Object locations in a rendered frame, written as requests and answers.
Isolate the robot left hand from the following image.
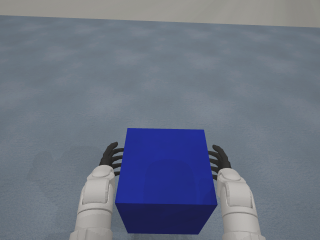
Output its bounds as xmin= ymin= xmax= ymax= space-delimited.
xmin=99 ymin=142 xmax=124 ymax=176

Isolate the left robot forearm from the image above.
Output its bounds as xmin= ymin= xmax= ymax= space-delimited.
xmin=69 ymin=165 xmax=115 ymax=240

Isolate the robot right hand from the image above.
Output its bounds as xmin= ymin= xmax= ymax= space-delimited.
xmin=208 ymin=144 xmax=231 ymax=181

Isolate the right robot forearm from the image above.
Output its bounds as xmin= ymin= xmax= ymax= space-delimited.
xmin=216 ymin=168 xmax=266 ymax=240

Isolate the carton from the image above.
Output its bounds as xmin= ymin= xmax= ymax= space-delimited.
xmin=115 ymin=128 xmax=218 ymax=235

